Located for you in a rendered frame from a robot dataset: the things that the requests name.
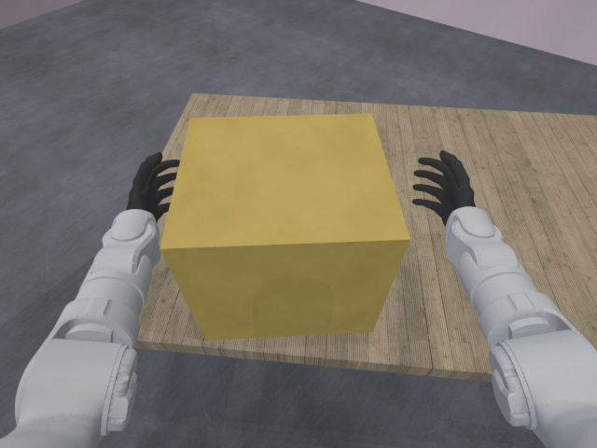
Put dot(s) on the right robot forearm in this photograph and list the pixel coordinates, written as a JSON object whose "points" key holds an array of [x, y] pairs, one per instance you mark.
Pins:
{"points": [[507, 301]]}

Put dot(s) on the robot right upper arm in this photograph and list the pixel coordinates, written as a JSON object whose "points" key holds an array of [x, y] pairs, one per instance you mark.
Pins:
{"points": [[548, 383]]}

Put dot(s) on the left robot hand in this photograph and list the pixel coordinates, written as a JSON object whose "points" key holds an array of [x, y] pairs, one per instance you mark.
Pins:
{"points": [[144, 194]]}

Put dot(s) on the right robot hand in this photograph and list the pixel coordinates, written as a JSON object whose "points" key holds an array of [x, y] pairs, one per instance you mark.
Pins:
{"points": [[456, 192]]}

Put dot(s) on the carton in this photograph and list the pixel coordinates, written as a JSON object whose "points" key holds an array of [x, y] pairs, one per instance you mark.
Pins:
{"points": [[284, 226]]}

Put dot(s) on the table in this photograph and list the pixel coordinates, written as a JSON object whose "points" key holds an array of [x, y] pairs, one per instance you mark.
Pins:
{"points": [[534, 174]]}

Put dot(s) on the left robot forearm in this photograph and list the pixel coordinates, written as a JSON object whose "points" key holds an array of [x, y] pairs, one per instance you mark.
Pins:
{"points": [[110, 299]]}

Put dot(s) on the robot left upper arm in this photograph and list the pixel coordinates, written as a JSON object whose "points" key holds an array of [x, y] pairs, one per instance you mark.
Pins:
{"points": [[78, 392]]}

